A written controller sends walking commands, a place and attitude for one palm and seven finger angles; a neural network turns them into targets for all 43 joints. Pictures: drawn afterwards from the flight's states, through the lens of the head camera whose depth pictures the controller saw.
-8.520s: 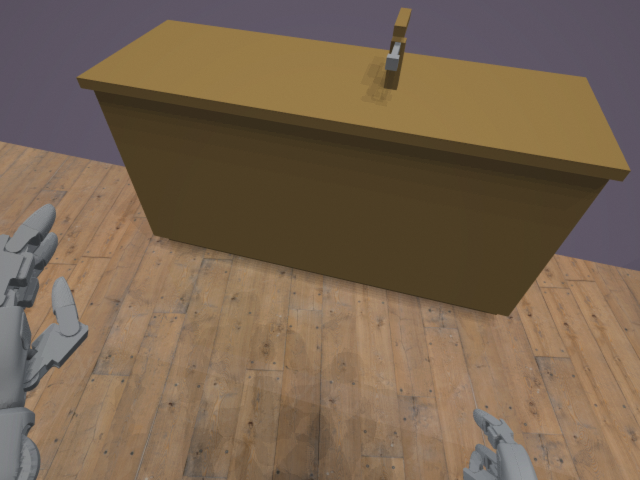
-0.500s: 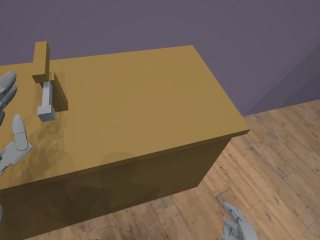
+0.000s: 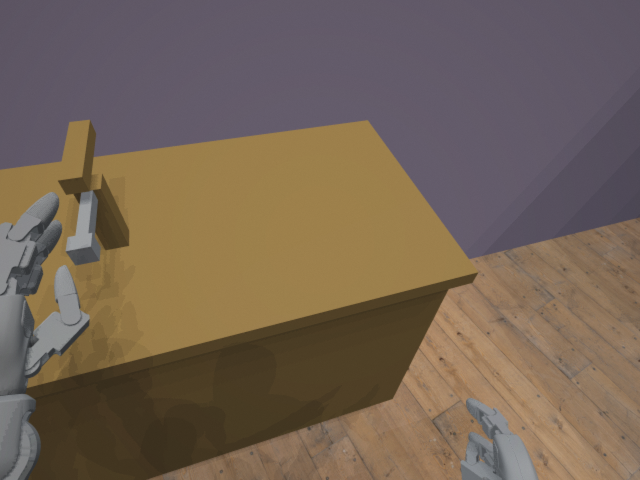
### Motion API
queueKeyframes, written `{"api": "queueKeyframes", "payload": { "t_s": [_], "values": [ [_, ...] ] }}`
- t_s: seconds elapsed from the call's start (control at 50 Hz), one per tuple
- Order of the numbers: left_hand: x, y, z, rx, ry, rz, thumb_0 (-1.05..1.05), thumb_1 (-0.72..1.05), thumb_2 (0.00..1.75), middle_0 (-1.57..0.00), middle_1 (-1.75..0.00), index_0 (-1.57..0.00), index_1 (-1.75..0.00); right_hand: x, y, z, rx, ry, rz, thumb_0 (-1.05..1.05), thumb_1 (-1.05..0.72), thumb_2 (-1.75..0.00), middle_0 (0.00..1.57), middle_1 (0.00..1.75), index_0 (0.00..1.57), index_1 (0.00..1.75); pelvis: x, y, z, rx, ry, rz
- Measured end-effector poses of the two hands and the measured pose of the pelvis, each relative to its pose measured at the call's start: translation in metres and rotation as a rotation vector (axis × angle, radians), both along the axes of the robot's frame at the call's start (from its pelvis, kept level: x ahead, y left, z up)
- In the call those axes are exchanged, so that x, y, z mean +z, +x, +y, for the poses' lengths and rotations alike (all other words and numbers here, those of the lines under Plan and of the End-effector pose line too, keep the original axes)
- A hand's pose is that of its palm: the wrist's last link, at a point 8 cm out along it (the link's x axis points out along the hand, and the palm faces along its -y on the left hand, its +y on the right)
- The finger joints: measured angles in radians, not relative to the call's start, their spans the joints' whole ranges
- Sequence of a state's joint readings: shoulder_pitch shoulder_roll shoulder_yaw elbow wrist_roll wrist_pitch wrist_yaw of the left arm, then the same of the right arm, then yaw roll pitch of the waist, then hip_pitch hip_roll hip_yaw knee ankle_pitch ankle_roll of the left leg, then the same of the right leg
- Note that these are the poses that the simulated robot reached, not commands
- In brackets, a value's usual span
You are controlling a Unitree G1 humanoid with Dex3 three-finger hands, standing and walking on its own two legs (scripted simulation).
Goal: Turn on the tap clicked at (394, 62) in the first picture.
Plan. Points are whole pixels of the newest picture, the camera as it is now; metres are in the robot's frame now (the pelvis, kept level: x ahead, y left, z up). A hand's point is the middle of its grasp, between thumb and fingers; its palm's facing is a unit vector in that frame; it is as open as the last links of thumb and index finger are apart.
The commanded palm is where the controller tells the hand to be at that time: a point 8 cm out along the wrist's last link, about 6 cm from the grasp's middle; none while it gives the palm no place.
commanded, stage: come to a stop and stand still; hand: left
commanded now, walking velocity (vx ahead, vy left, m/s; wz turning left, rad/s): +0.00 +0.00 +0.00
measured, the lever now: (83, 249) +0.34 +0.34 +0.09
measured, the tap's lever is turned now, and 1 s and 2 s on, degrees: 0 0 0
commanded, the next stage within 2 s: look again from close up in 0.52 s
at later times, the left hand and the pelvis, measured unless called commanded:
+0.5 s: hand (122, 303) +0.24 +0.22 +0.15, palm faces +0.36 -0.85 -0.38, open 7.4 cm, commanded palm +0.18 +0.26 +0.17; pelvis +0.02 -0.02 +0.00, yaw +0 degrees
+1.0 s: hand (93, 311) +0.22 +0.24 +0.16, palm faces +0.36 -0.85 -0.37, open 7.4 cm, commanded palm +0.17 +0.28 +0.17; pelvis +0.01 +0.00 +0.00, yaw +0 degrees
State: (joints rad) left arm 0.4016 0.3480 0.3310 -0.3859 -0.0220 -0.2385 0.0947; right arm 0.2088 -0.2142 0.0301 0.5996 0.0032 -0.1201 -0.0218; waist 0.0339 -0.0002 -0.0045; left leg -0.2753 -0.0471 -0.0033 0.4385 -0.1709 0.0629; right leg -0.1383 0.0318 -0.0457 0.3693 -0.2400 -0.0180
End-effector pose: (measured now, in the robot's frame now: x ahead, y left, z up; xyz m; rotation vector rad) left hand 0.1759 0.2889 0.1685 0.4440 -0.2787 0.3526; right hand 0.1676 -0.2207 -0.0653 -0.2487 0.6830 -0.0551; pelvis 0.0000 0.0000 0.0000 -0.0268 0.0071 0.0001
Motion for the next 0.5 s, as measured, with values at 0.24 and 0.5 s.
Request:
{"api": "queueKeyframes", "payload": {
  "t_s": [0.24, 0.5],
  "values": [
    [0.009, 0.021, -0.023, -0.041, 0.035, 0.018, 0.01, 0.89, 0.90, -0.21, -0.31, -0.21, -0.31, -0.006, 0.011, -0.021, -0.046, 0.013, 0.022, 0.02, -0.90, -0.90, 0.21, 0.30, 0.20, 0.30, 0.000, 0.017, -0.016, -0.009, 0.011, 0.002],
    [0.000, 0.022, -0.026, -0.009, -0.014, 0.051, 0.01, 0.89, 0.90, -0.21, -0.31, -0.21, -0.31, -0.006, 0.020, -0.024, -0.047, 0.015, 0.030, 0.02, -0.90, -0.90, 0.21, 0.30, 0.20, 0.30, 0.000, 0.022, -0.022, -0.007, 0.011, -0.004]
  ]
}}
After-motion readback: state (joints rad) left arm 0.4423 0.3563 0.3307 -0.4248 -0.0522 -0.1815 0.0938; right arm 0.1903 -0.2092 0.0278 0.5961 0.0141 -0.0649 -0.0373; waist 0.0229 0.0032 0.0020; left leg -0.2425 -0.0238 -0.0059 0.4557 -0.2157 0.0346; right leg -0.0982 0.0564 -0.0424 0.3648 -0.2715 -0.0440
